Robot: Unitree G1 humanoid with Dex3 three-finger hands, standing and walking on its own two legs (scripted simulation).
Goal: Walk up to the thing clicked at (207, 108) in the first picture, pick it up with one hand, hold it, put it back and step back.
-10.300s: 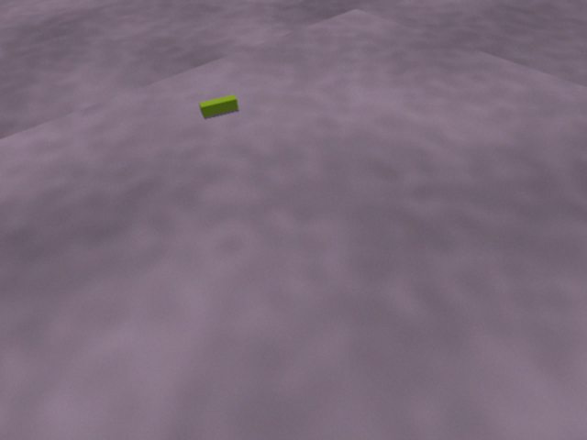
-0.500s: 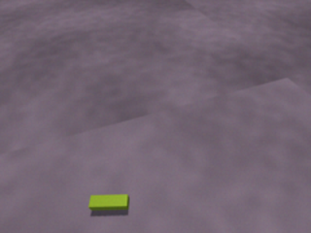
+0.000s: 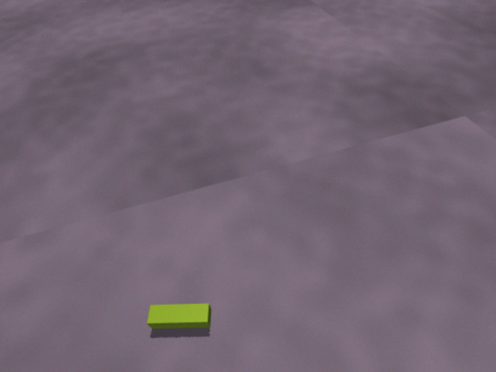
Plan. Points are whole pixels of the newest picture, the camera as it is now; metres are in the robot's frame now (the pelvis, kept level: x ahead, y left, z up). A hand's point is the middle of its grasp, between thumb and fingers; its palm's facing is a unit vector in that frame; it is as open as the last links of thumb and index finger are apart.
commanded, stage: walk up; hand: left
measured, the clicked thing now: (180, 316) +0.46 +0.33 -0.75
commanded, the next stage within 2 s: none
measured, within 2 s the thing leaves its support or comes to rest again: neither
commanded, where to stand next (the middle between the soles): +0.05 +0.08 m, yaw -2 degrees
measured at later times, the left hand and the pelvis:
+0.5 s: hand out of the picture +0.03 +0.39 -0.18, palm faces -0.01 -0.91 -0.41, open 7.4 cm; pelvis -0.02 +0.11 -0.03, yaw +1 degrees
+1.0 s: hand out of the picture +0.10 +0.35 -0.17, palm faces -0.05 -0.93 -0.37, open 7.4 cm; pelvis -0.02 +0.09 -0.02, yaw -2 degrees
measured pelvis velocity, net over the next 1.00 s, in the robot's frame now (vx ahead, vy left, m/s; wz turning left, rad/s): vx -0.02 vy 0.09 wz -0.04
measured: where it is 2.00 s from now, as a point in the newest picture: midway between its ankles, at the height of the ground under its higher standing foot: outside the picture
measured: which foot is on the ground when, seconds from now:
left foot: up 0.00-0.22, down 0.24-1.00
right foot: down 0.00-0.26, up 0.28-0.52, down 0.54-1.00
